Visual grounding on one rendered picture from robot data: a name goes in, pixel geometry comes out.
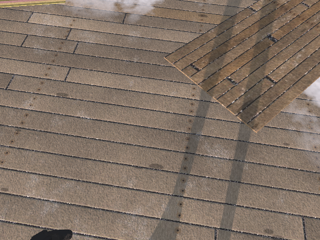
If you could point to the robot left hand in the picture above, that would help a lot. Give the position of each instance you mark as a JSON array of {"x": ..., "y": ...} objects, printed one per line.
[{"x": 61, "y": 234}]

